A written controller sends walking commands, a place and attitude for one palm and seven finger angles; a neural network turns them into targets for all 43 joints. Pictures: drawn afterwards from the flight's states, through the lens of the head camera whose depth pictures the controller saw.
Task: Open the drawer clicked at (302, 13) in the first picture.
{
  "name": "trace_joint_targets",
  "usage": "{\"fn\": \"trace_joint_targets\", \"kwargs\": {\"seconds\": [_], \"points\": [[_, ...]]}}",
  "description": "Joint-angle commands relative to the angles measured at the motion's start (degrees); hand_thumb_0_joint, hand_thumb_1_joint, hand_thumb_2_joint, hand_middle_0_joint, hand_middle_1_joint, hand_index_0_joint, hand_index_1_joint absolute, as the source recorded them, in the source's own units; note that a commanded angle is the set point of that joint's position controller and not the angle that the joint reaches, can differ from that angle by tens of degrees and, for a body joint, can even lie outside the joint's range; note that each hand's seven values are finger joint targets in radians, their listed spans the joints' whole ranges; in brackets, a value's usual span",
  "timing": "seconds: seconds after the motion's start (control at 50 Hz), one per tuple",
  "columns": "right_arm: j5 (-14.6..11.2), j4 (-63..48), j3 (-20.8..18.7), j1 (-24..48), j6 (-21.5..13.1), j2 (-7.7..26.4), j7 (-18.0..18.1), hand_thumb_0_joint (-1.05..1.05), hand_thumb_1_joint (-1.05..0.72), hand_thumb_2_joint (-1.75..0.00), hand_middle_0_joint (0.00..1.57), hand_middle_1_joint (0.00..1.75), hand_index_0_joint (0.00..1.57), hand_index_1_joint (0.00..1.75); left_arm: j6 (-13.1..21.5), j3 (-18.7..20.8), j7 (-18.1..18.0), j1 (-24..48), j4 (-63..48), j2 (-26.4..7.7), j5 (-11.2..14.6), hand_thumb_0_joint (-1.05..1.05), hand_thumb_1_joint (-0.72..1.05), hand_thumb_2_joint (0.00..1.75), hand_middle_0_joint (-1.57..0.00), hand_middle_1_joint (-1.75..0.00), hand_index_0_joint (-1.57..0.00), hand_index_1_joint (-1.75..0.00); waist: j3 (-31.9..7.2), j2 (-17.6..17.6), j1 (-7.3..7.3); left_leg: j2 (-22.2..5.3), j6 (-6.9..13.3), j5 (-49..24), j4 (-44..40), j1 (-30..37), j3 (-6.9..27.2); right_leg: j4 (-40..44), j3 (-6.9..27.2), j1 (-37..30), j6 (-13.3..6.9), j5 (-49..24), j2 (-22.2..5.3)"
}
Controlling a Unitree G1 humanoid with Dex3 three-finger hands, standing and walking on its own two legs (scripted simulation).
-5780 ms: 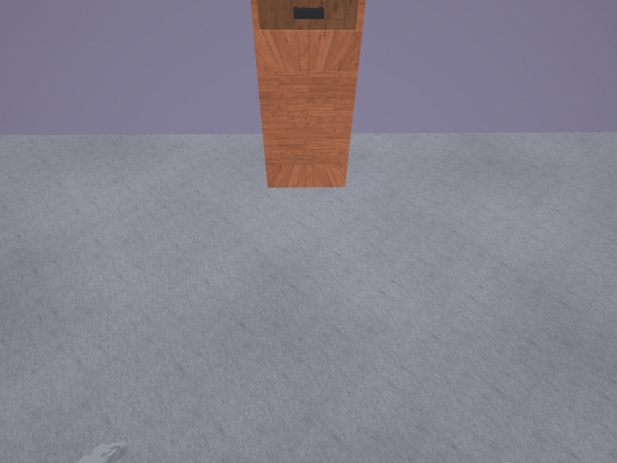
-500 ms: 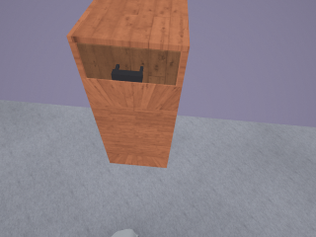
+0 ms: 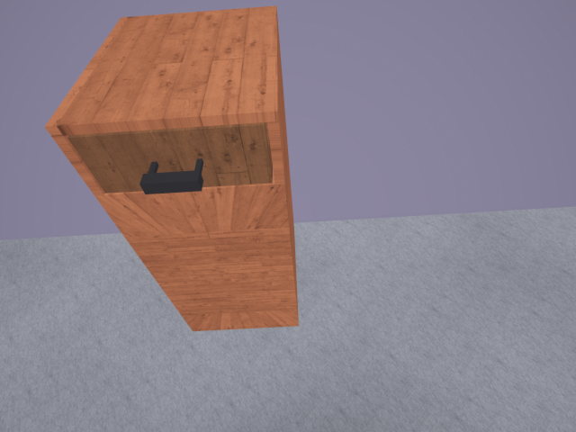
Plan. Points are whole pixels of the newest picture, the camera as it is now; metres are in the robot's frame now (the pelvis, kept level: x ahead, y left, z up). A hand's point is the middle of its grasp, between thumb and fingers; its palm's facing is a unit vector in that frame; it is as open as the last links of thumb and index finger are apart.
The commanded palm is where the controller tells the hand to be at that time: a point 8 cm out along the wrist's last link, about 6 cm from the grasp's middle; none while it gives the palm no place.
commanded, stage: come to a stop and stand still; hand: left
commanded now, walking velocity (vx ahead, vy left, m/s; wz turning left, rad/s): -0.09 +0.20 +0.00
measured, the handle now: (174, 173) +0.52 +0.23 +0.05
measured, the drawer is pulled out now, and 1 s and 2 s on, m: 0.00 0.00 0.00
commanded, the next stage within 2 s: look again from close up in 0.64 s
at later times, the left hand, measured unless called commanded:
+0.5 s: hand out of the picture -0.05 +0.22 -0.16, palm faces +0.11 -0.97 -0.20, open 7.4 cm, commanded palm none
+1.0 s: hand out of the picture +0.01 +0.18 -0.17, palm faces +0.04 -0.97 -0.26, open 7.2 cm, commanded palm none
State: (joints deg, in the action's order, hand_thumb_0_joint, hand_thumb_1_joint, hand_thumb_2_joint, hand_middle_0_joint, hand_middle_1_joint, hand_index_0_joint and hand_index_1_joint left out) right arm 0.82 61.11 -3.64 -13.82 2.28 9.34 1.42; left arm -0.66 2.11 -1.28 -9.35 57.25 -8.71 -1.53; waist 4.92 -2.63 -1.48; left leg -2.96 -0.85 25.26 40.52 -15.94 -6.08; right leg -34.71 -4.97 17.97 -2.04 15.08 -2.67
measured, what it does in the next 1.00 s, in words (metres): steps on the spot: left foot, then right foot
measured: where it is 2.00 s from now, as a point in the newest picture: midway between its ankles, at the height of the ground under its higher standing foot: outside the picture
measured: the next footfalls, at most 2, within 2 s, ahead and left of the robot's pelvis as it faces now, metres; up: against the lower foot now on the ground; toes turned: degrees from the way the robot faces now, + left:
left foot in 0.40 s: -0.07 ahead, +0.13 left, +0.00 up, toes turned +1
right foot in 0.78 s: +0.00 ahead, -0.10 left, +0.00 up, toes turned +1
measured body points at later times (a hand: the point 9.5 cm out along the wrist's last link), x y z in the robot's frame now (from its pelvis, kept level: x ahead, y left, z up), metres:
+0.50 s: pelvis -0.06 +0.03 +0.02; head -0.07 +0.04 +0.47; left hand -0.05 +0.27 -0.15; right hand -0.06 -0.21 -0.13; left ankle -0.11 +0.13 -0.73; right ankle +0.00 -0.09 -0.69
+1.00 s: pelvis -0.02 +0.00 +0.00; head +0.00 -0.03 +0.44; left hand +0.01 +0.23 -0.15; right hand -0.03 -0.20 -0.18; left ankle -0.11 +0.13 -0.73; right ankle -0.04 -0.10 -0.73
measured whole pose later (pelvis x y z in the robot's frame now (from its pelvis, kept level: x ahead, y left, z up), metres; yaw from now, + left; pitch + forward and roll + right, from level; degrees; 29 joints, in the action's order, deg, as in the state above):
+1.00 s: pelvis -0.02 +0.00 +0.00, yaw +1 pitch +0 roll +0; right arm 1.2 62.5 -0.4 -18.4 -1.2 7.5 2.3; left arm 1.8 1.1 -2.7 -13.2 64.3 -7.4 -0.5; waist 1.1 -4.3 -1.4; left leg -2.2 -1.6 25.1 32.1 -7.2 -0.7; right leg -35.6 -3.6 15.1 -1.6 20.9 0.1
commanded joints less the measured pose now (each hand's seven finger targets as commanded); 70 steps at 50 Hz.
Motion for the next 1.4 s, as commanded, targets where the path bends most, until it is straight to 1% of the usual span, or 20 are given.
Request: {"fn": "trace_joint_targets", "kwargs": {"seconds": [0.0,0.22,0.34,0.36,0.4,0.46,0.58,0.68,0.7,0.72,0.74,0.78,0.8,0.84,0.92,1.04,1.32,1.34,1.36,1.38], "points": [[-0.29,-2.93,-1.19,-3.09,1.02,4.15,0.16,0.0,-0.9,-0.9,0.2,0.3,0.2,0.3,0.35,2.51,-1.75,-3.59,-2.51,-10.79,0.39,0.0,0.9,0.9,-0.2,-0.3,-0.2,-0.3,-7.66,13.79,1.98,1.27,-0.75,5.22,23.46,-6.95,7.4,14.11,15.03,-6.61,-9.84,-37.54,-18.06],[0.19,-3.76,-0.63,-2.68,0.51,4.5,-1.64,0.0,-0.9,-0.9,0.2,0.3,0.2,0.3,0.18,3.81,-1.03,-5.17,-3.17,-12.48,-0.58,0.0,0.9,0.9,-0.2,-0.3,-0.2,-0.3,-7.04,12.72,4.38,1.83,-0.98,1.42,3.73,-4.07,4.63,24.77,17.9,-7.7,-6.3,8.55,-14.55],[0.12,1.17,0.67,-16.88,-0.88,2.99,-0.96,0.0,-0.9,-0.9,0.2,0.3,0.2,0.3,-0.75,3.41,-0.51,-1.57,-1.36,-11.5,0.02,0.0,0.9,0.9,-0.2,-0.3,-0.2,-0.3,-7.63,11.43,-1.37,4.38,1.62,-6.23,-20.52,16.17,0.5,24.76,11.13,2.55,0.38,15.64,-8.33],[0.5,1.43,0.65,-17.41,-1.23,4.24,-0.58,0.0,-0.9,-0.9,0.2,0.3,0.2,0.3,-1.01,2.67,-0.27,-1.9,-1.07,-9.27,0.5,0.0,0.9,0.9,-0.2,-0.3,-0.2,-0.3,-5.45,4.26,-1.34,1.21,2.72,-2.44,-26.32,15.68,5.19,18.67,8.13,6.0,2.24,16.74,-4.87],[0.96,-2.56,-0.01,-9.78,-1.57,10.06,0.18,0.0,-0.9,-0.9,0.2,0.3,0.2,0.3,-1.14,1.49,0.26,-2.56,-1.96,-4.47,0.84,0.0,0.9,0.9,-0.2,-0.3,-0.2,-0.3,3.52,-14.03,0.5,-16.69,7.96,18.69,-39.76,0.83,27.33,-5.11,0.65,12.89,3.09,9.19,1.99],[0.7,-3.39,1.45,-1.92,-2.77,7.88,0.66,0.0,-0.9,-0.9,0.2,0.3,0.2,0.3,-1.01,2.25,1.42,-5.75,0.9,-5.52,-0.39,0.0,0.9,0.9,-0.2,-0.3,-0.2,-0.3,5.43,-7.17,4.09,-11.68,7.05,8.71,-38.19,-5.02,18.47,-20.09,5.83,10.38,2.66,2.17,1.59],[0.55,0.51,1.72,-12.91,-4.54,6.11,1.62,0.0,-0.9,-0.9,0.2,0.3,0.2,0.3,0.58,1.31,1.64,-4.22,1.17,-4.86,0.07,0.0,0.9,0.9,-0.2,-0.3,-0.2,-0.3,1.55,-5.0,-0.37,-11.55,9.32,-19.52,-30.6,15.74,15.39,-18.42,4.46,19.37,4.05,2.15,-0.28],[0.95,2.78,1.63,-13.5,-4.15,6.46,2.0,0.0,-0.9,-0.9,0.2,0.3,0.2,0.3,1.13,0.17,1.11,-3.14,1.72,-2.26,1.07,0.0,0.9,0.9,-0.2,-0.3,-0.2,-0.3,-1.61,-6.9,-0.82,-11.61,9.8,-44.28,-21.77,16.16,12.05,-0.43,1.44,5.82,2.97,7.77,0.7],[0.68,3.12,1.49,-13.46,-4.01,6.31,1.91,0.0,-0.9,-0.9,0.2,0.3,0.2,0.3,1.3,0.25,0.99,-4.35,2.49,-2.5,1.19,0.0,0.9,0.9,-0.2,-0.3,-0.2,-0.3,-1.79,-6.09,-0.46,-10.71,8.63,-44.06,-20.28,14.16,11.57,3.82,0.8,1.99,2.85,4.45,1.33],[-0.29,0.48,1.57,-3.42,-5.03,8.41,0.56,0.0,-0.9,-0.9,0.2,0.3,0.2,0.3,2.79,-0.66,-1.52,-13.55,8.59,-4.13,0.57,0.0,0.9,0.9,-0.2,-0.3,-0.2,-0.3,-2.68,-6.8,5.77,-9.67,3.43,-38.44,-6.53,1.69,5.46,6.88,7.67,-7.37,-0.38,-11.27,-4.0],[-0.01,-3.09,2.63,-4.49,-4.97,1.13,0.05,0.0,-0.9,-0.9,0.2,0.3,0.2,0.3,3.47,0.17,-1.2,-17.33,7.33,-7.51,0.58,0.0,0.9,0.9,-0.2,-0.3,-0.2,-0.3,-2.26,7.07,4.72,-1.0,1.78,-12.25,-3.21,-4.8,4.24,12.49,14.77,-8.56,-1.48,-17.4,-6.77],[-0.23,-1.78,3.49,-10.83,-4.47,-1.93,0.28,0.0,-0.9,-0.9,0.2,0.3,0.2,0.3,4.2,-0.58,-1.53,-12.99,6.27,-7.47,0.3,0.0,0.9,0.9,-0.2,-0.3,-0.2,-0.3,-8.84,6.25,0.75,0.95,0.99,2.94,-0.61,-1.51,3.68,11.98,14.07,-11.31,-6.79,-29.53,-12.21],[-0.12,-1.2,3.33,-11.74,-4.19,-2.33,-0.01,0.0,-0.9,-0.9,0.2,0.3,0.2,0.3,4.08,-0.42,-1.45,-11.08,5.85,-7.76,0.42,0.0,0.9,0.9,-0.2,-0.3,-0.2,-0.3,-10.43,1.56,-0.39,1.77,0.71,0.78,-5.65,1.07,2.91,8.58,10.98,-13.04,-6.09,-34.85,-9.91],[-0.19,1.01,2.91,-14.03,-4.37,0.96,-0.02,0.0,-0.9,-0.9,0.2,0.3,0.2,0.3,4.4,-0.43,-1.9,-10.11,6.88,-5.37,1.36,0.0,0.9,0.9,-0.2,-0.3,-0.2,-0.3,-14.75,14.74,-0.93,-1.06,1.61,-14.89,-11.07,3.48,6.06,1.96,8.03,-16.83,-3.24,-40.25,-6.17],[0.24,1.83,2.84,-12.32,-3.87,2.31,1.13,0.0,-0.9,-0.9,0.2,0.3,0.2,0.3,3.08,-0.53,-1.68,-8.57,5.84,-4.1,1.37,0.0,0.9,0.9,-0.2,-0.3,-0.2,-0.3,-4.38,-5.39,0.2,-3.82,1.94,-37.99,-10.6,5.69,6.18,0.61,5.45,-8.73,-1.55,-25.48,-2.77],[0.05,1.16,2.72,-10.75,-3.02,2.27,1.22,0.0,-0.9,-0.9,0.2,0.3,0.2,0.3,2.58,-0.21,-1.36,-8.65,5.41,-4.95,1.12,0.0,0.9,0.9,-0.2,-0.3,-0.2,-0.3,-2.03,6.11,-0.03,-2.04,1.54,-20.27,-13.08,5.04,5.78,4.61,7.33,-8.52,-1.76,-27.02,-3.74],[0.05,2.14,3.21,-9.18,-3.17,3.09,1.02,0.0,-0.9,-0.9,0.2,0.3,0.2,0.3,2.36,0.14,-0.77,-8.33,3.89,-5.97,1.2,0.0,0.9,0.9,-0.2,-0.3,-0.2,-0.3,-1.88,2.92,0.73,-1.84,1.59,-16.8,-16.51,5.72,6.1,8.63,8.2,-9.21,-1.79,-17.58,-3.59],[-0.43,-2.31,1.67,0.66,-3.53,6.3,0.61,0.0,-0.9,-0.9,0.2,0.3,0.2,0.3,3.59,1.31,-3.4,-18.1,7.21,-9.83,0.88,0.0,0.9,0.9,-0.2,-0.3,-0.2,-0.3,1.11,23.97,6.92,-1.04,0.11,-12.04,1.55,-6.07,2.35,8.82,14.02,-14.29,4.3,-61.4,-7.22],[-2.25,-23.0,1.57,2.82,-13.73,15.11,3.26,0.0,-0.9,-0.9,0.2,0.3,0.2,0.3,14.52,-2.46,-2.55,31.09,-77.38,-26.83,-10.58,0.0,0.88,0.89,-0.2,-0.32,-0.2,-0.32,-25.42,-1.36,-0.04,4.1,4.4,-20.12,-6.46,8.59,3.78,3.2,20.59,-15.47,-1.0,-52.6,-4.38],[-0.93,-19.11,1.56,1.62,-18.13,10.27,4.9,0.0,-0.9,-0.9,0.2,0.3,0.2,0.3,8.35,0.28,-6.82,3.92,-61.14,-22.73,-11.52,0.0,0.85,0.88,-0.2,-0.33,-0.2,-0.33,-26.92,-11.79,2.81,3.42,4.98,-36.46,-14.28,10.27,2.95,-0.62,13.47,-16.16,-2.33,-35.4,-0.81]]}}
